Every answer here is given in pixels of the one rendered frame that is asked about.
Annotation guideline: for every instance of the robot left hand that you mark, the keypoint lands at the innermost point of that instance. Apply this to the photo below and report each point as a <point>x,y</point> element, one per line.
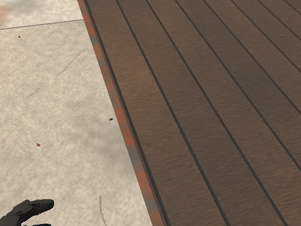
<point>26,210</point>

